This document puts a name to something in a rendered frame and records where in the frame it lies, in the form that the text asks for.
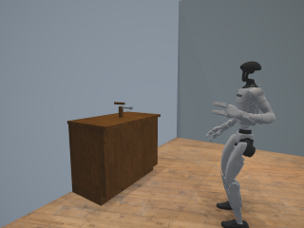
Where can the right robot hand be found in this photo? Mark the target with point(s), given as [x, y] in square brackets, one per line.
[218, 131]

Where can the counter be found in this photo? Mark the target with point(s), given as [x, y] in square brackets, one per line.
[109, 153]

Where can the left robot hand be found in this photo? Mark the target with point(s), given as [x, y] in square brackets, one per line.
[231, 112]

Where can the robot left upper arm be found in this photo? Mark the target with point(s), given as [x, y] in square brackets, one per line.
[258, 95]

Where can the left robot forearm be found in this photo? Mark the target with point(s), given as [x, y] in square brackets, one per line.
[256, 118]

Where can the tap lever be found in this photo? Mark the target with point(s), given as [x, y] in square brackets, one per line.
[131, 107]

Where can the right robot forearm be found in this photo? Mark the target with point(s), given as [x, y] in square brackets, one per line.
[229, 124]

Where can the humanoid robot head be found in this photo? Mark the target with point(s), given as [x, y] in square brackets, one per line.
[249, 67]

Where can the robot left thigh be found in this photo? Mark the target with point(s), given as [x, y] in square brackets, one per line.
[235, 161]

